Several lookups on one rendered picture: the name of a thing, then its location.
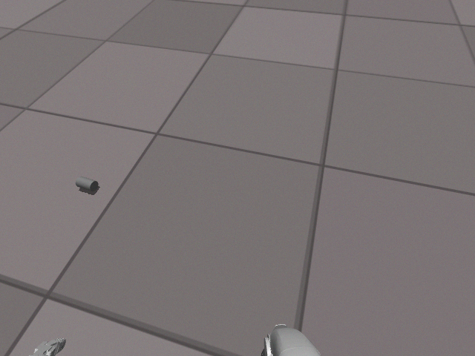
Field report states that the can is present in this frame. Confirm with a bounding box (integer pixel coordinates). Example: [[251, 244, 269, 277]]
[[76, 177, 98, 191]]

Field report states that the left robot hand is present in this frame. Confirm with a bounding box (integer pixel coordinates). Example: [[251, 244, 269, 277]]
[[29, 338, 66, 356]]

